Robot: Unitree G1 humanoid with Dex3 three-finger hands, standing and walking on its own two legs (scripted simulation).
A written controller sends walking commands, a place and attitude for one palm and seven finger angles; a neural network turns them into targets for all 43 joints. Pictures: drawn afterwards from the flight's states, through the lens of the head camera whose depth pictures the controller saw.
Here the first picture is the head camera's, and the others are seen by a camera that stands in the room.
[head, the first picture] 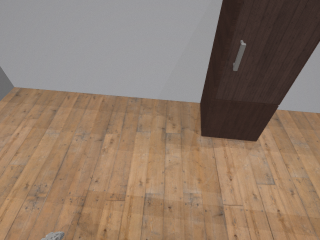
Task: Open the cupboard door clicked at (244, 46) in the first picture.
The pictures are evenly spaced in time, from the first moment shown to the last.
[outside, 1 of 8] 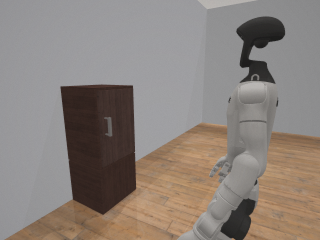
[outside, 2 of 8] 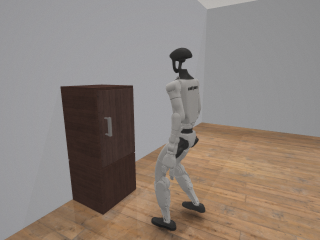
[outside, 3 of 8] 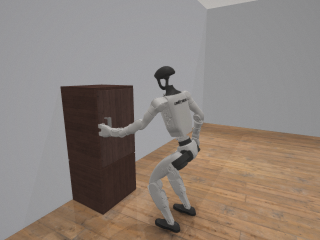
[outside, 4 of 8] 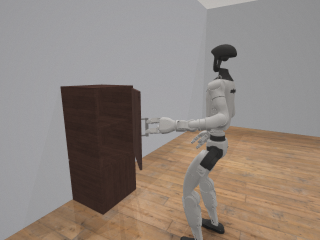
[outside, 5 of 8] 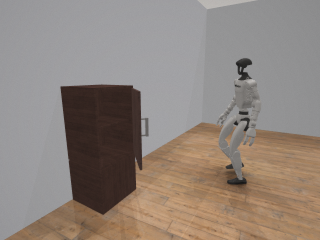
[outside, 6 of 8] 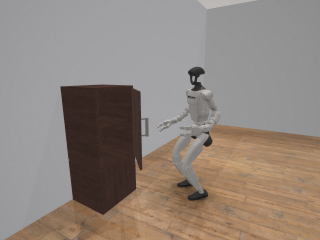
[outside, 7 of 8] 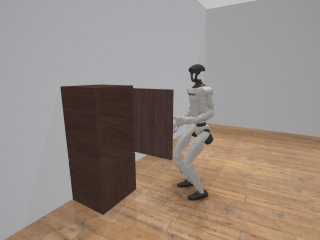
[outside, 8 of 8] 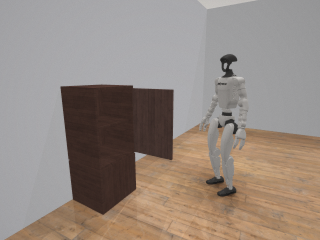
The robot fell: no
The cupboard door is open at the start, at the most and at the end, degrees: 0 92 92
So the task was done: yes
